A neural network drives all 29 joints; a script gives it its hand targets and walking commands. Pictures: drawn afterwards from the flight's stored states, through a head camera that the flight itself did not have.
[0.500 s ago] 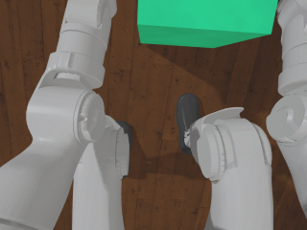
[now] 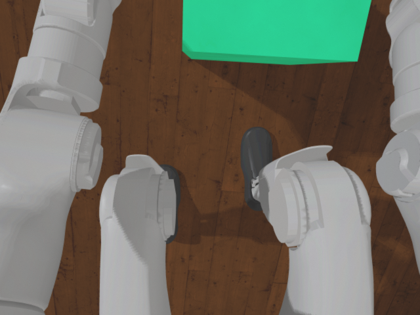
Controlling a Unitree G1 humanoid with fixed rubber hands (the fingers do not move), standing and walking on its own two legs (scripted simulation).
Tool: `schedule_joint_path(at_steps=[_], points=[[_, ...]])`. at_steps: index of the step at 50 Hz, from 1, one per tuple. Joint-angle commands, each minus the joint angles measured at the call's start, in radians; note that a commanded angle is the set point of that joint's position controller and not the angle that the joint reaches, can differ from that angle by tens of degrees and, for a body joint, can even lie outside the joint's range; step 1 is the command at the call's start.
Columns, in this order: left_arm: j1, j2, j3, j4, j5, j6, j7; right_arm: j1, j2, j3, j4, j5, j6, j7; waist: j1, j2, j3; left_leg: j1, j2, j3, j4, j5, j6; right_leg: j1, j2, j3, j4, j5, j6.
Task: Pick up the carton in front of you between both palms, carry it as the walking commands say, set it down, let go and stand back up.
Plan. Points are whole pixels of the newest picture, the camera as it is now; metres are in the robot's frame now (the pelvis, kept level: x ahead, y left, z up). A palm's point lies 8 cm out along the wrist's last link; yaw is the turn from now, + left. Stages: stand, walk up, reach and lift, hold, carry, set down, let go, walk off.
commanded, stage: set down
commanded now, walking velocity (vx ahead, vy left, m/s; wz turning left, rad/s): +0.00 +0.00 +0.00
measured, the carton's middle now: out of the picture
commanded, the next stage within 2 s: let go in 0.94 s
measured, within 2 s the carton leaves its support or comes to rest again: neither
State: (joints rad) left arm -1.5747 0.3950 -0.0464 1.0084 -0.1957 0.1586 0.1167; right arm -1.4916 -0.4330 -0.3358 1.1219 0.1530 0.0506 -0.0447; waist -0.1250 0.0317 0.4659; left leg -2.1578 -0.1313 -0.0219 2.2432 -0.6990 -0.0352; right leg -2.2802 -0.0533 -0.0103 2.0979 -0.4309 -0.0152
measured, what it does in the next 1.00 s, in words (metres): rises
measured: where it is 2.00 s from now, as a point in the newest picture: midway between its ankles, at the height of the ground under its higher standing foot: (210, 199)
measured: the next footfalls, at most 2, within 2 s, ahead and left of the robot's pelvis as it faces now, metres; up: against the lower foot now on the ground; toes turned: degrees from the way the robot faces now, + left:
none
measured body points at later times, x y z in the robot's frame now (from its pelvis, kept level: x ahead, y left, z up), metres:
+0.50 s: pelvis +0.01 +0.00 +0.11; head +0.36 -0.04 +0.39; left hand +0.62 +0.08 +0.00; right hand +0.53 -0.31 -0.01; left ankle +0.08 +0.11 -0.34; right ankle +0.15 -0.12 -0.34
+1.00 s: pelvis +0.04 -0.01 +0.25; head +0.35 -0.05 +0.57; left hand +0.62 +0.08 +0.15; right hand +0.52 -0.31 +0.14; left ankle +0.08 +0.11 -0.34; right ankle +0.15 -0.12 -0.34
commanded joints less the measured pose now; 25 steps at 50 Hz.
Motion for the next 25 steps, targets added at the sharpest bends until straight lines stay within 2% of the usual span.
schedule_joint_path(at_steps=[1, 4, 7, 10, 16, 21, 25], points=[[-0.308, 0.067, 0.045, -0.185, 0.023, -0.001, 0.018, -0.229, -0.179, 0.013, -0.188, 0.02, 0.01, -0.01, -0.111, 0.075, -1.543, 0.365, 0.032, 0.078, -0.272, 0.278, -0.009, 1.094, 0.048, -0.011, -0.094, 0.488, 0.013], [-0.286, 0.086, 0.097, -0.206, 0.055, 0.037, 0.034, -0.218, -0.151, 0.034, -0.251, 0.023, 0.061, -0.017, -0.078, 0.028, -1.588, 0.369, 0.018, 0.098, -0.332, 0.228, 0.008, 1.139, 0.061, -0.029, -0.149, 0.425, 0.027], [-0.236, 0.074, 0.148, -0.132, 0.088, 0.062, 0.029, -0.19, -0.105, 0.037, -0.233, 0.0, 0.098, -0.018, -0.053, -0.012, -1.453, 0.298, 0.014, 0.099, -0.398, 0.144, 0.021, 1.067, 0.065, -0.03, -0.22, 0.313, 0.039], [-0.191, 0.054, 0.19, -0.066, 0.118, 0.056, 0.01, -0.164, -0.062, 0.026, -0.218, -0.036, 0.102, -0.014, -0.04, -0.031, -1.351, 0.232, 0.014, 0.094, -0.442, 0.117, 0.025, 1.0, 0.066, -0.023, -0.266, 0.27, 0.047], [-0.159, 0.033, 0.218, -0.059, 0.148, 0.042, -0.009, -0.11, -0.042, -0.019, -0.239, -0.09, 0.099, -0.004, -0.053, -0.014, -1.393, 0.262, 0.01, 0.091, -0.528, 0.15, 0.014, 1.009, 0.076, -0.029, -0.351, 0.31, 0.053], [-0.15, 0.022, 0.195, -0.141, 0.14, 0.057, -0.009, -0.06, -0.062, -0.044, -0.308, -0.099, 0.114, 0.002, -0.077, 0.036, -1.532, 0.397, 0.004, 0.091, -0.599, 0.227, 0.0, 1.069, 0.086, -0.046, -0.426, 0.39, 0.047], [-0.13, 0.018, 0.186, -0.216, 0.136, 0.078, -0.003, -0.02, -0.074, -0.047, -0.379, -0.088, 0.137, 0.013, -0.077, 0.065, -1.636, 0.507, -0.001, 0.09, -0.662, 0.303, -0.006, 1.131, 0.095, -0.052, -0.489, 0.46, 0.042]])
